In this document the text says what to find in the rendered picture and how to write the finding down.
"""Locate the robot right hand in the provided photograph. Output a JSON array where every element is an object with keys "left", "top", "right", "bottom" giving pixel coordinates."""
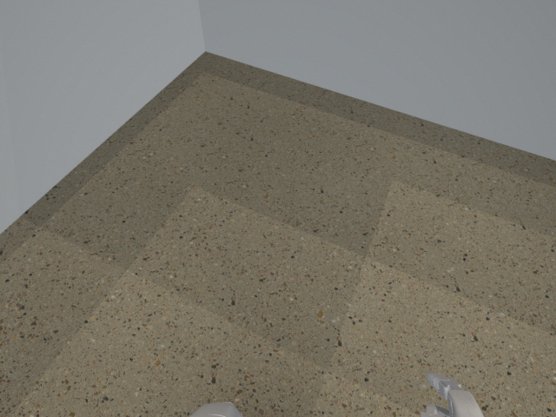
[{"left": 420, "top": 372, "right": 484, "bottom": 417}]

